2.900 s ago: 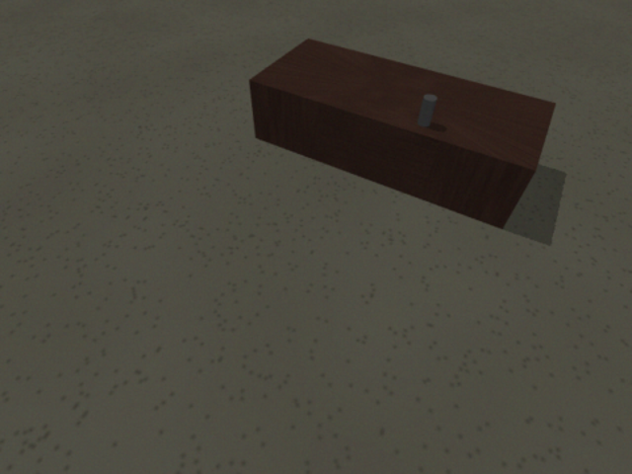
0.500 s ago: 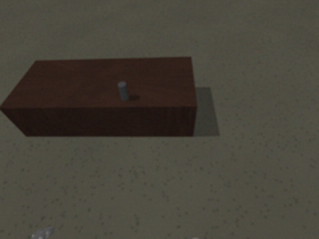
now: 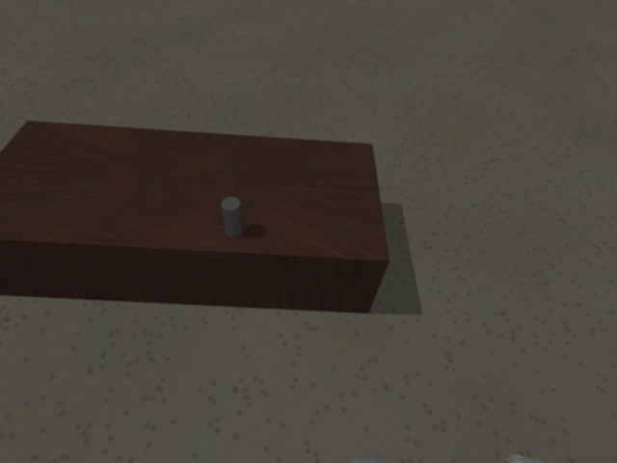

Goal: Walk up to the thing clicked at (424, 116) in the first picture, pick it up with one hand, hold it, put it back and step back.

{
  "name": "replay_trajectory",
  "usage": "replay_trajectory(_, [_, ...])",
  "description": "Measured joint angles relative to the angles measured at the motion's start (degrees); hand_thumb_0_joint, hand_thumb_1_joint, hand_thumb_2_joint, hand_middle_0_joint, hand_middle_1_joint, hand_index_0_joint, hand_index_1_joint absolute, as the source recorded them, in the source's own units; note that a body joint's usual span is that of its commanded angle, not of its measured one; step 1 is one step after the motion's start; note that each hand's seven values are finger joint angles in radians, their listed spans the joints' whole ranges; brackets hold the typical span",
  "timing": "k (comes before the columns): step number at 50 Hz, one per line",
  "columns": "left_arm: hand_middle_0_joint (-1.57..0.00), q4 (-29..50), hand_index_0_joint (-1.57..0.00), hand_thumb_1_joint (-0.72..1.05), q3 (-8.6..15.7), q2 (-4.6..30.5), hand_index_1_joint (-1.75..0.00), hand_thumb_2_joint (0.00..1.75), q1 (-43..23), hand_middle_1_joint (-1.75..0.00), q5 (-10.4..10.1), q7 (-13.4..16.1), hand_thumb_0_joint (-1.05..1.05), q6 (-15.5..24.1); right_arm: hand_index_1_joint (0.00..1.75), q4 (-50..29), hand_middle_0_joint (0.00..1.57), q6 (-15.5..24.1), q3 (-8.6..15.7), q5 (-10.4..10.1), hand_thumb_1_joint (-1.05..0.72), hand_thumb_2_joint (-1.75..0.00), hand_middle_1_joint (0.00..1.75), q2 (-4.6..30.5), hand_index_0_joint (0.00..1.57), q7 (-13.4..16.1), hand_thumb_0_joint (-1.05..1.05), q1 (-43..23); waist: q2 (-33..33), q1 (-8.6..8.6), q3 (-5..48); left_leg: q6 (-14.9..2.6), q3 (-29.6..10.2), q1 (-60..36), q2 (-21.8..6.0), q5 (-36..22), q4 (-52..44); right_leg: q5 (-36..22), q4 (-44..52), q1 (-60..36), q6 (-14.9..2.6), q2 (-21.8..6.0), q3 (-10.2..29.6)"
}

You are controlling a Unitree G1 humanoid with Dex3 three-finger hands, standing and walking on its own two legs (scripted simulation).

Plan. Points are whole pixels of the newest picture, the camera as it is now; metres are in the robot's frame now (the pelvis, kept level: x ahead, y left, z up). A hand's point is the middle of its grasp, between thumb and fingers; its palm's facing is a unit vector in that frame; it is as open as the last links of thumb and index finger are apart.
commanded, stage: walk up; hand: left
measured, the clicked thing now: (232, 217) +0.83 +0.20 -0.37
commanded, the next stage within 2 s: none
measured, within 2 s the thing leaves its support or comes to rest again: neither
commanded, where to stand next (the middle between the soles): +0.42 +0.05 m, yaw -1 degrees
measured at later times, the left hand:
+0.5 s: hand (105, 409) +0.22 +0.28 -0.11, palm faces +0.00 -0.90 -0.43, open 7.4 cm
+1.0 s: hand (123, 300) +0.42 +0.32 -0.15, palm faces -0.06 -0.91 -0.40, open 7.4 cm
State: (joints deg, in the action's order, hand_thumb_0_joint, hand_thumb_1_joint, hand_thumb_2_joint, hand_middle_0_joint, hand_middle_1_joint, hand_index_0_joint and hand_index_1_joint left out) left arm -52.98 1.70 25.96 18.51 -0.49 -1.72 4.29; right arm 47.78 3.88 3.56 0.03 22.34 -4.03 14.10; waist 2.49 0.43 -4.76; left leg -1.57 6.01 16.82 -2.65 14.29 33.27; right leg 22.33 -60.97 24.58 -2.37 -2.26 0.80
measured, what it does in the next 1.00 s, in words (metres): walks ahead: right foot, then left foot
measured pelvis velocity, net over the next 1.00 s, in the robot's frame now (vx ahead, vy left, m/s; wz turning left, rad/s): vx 0.33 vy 0.05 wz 0.00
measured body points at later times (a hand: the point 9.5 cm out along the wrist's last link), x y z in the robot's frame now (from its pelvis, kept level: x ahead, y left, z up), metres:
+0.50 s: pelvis +0.17 +0.00 +0.00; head +0.19 -0.02 +0.45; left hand +0.22 +0.33 -0.09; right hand +0.25 -0.32 -0.12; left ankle +0.25 +0.16 -0.69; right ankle +0.20 -0.12 -0.73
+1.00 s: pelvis +0.33 +0.05 -0.01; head +0.37 +0.04 +0.44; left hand +0.42 +0.37 -0.12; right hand +0.37 -0.27 -0.13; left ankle +0.31 +0.18 -0.73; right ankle +0.43 -0.07 -0.73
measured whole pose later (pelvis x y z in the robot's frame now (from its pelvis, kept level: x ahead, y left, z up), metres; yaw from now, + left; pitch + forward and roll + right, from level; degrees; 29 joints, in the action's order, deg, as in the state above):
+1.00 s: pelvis +0.33 +0.05 -0.01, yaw +0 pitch -2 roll +1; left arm -53.1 2.1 23.8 12.5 0.2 -0.9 3.6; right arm 50.6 1.6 1.8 -0.6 23.2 -1.3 17.9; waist 0.1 -1.3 -6.6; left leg 0.6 4.7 13.9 -3.3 23.7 40.3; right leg 9.3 -36.0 23.6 -1.8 -2.2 -2.6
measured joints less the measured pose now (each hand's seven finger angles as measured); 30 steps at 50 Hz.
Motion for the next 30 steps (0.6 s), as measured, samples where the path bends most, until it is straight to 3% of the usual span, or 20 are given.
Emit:
replay_trajectory(6, [-0.2,0.9,-0.21,0.91,0.4,-1.0,-0.3,0.9,-2.5,-0.3,0.7,-1.1,0.01,-0.3,0.3,0.0,0.21,-0.2,-0.5,0.4,-0.9,-0.9,0.3,0.6,0.2,0.1,0.01,3.5,-1.1,-1.38,-0.3,-0.08,0.8,-5.9,0.7,2.3,-3.5,-3.9,14.8,3.1,1.2,-2.2,-2.7])
replay_trajectory(10, [-0.2,1.2,-0.21,0.91,0.7,-1.8,-0.3,0.9,-3.7,-0.3,0.9,-1.4,0.01,0.1,0.3,0.4,0.21,-1.4,-0.3,0.4,-0.9,-0.9,0.3,1.6,0.2,0.0,0.01,5.6,-3.0,-2.27,0.0,0.79,0.8,-8.2,0.4,6.5,-1.2,-9.3,23.6,0.7,0.88,-1.5,-3.8])
replay_trajectory(12, [-0.2,1.7,-0.21,0.91,1.1,-1.7,-0.3,0.9,-3.8,-0.3,1.0,-1.3,0.01,0.9,0.3,0.5,0.21,-2.0,-0.3,0.3,-0.9,-0.9,0.3,2.1,0.2,0.1,0.01,6.5,-4.0,-2.21,0.4,0.98,0.4,-7.9,-0.4,10.7,3.7,-13.0,27.1,-2.0,0.45,-0.2,-4.3])
replay_trajectory(13, [-0.2,1.9,-0.21,0.91,1.4,-2.0,-0.3,0.9,-4.1,-0.3,1.2,-0.9,0.01,1.3,0.3,0.8,0.21,-2.4,-0.3,0.2,-0.9,-0.9,0.3,2.2,0.2,0.3,0.01,6.4,-5.2,-2.05,0.2,0.21,-0.8,-6.4,-1.2,12.2,8.5,-12.7,25.4,-2.0,0.45,0.6,-5.0])
replay_trajectory(15, [-0.2,2.6,-0.21,0.91,1.2,-2.6,-0.3,0.9,-4.5,-0.3,1.0,-0.4,0.01,1.8,0.3,1.9,0.2,-3.4,-0.4,0.3,-0.91,-0.9,0.3,2.1,0.2,0.7,0.01,5.6,-6.1,-1.32,0.0,-0.39,-4.2,-1.9,0.3,14.4,20.2,-9.8,23.0,-2.3,0.26,0.9,-5.4])
replay_trajectory(18, [-0.2,3.4,-0.21,0.9,0.5,-3.6,-0.3,0.9,-4.1,-0.3,0.7,0.0,0.01,1.8,0.3,2.7,0.2,-3.7,-0.6,0.1,-0.91,-0.9,0.3,2.3,0.2,0.8,0.01,4.1,-7.2,-0.33,0.0,-0.32,-6.3,4.8,1.3,12.2,28.7,-8.9,25.3,-5.3,-0.11,0.8,-5.6])
replay_trajectory(24, [-0.2,3.5,-0.21,0.9,0.4,-3.2,-0.3,0.9,-1.3,-0.31,1.1,-0.1,0.01,1.5,0.3,2.2,0.2,-3.2,0.2,0.9,-0.91,-0.9,0.3,2.4,0.2,-0.6,0.01,2.2,-7.0,0.83,0.6,1.14,-6.4,11.3,-2.2,5.7,19.1,-8.0,29.8,-10.3,0.48,0.1,-5.7])
replay_trajectory(30, [-0.21,2.5,-0.21,0.9,1.0,-1.1,-0.3,0.9,1.5,-0.31,1.3,-0.3,0.01,0.9,0.3,2.6,0.2,-3.0,1.1,1.3,-0.91,-0.9,0.3,2.8,0.2,-1.6,0.01,1.5,-5.0,1.8,1.6,1.03,-5.0,8.8,-3.5,1.4,6.3,-3.2,28.2,-12.9,2.13,-1.3,-5.5])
